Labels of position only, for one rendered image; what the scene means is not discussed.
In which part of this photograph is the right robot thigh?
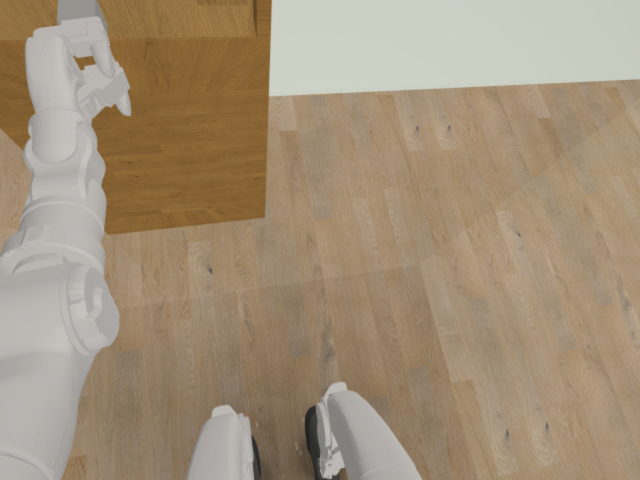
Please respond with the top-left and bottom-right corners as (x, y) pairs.
(316, 390), (422, 480)

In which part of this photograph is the handle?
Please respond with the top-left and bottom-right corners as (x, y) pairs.
(57, 0), (107, 33)

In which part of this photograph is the left robot forearm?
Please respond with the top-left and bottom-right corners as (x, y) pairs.
(0, 109), (107, 276)

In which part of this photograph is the left robot upper arm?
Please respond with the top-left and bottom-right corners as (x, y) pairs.
(0, 262), (120, 480)

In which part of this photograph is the robot left hand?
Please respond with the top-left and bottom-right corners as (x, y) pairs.
(25, 16), (131, 125)

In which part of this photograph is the left robot thigh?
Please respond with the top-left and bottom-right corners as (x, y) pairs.
(185, 413), (254, 480)

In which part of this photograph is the cabinet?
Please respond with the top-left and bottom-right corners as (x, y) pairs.
(0, 0), (272, 235)

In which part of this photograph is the drawer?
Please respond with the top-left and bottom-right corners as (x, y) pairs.
(0, 0), (253, 40)

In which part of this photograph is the robot thigh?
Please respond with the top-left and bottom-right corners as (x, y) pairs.
(316, 390), (422, 480)
(185, 413), (254, 480)

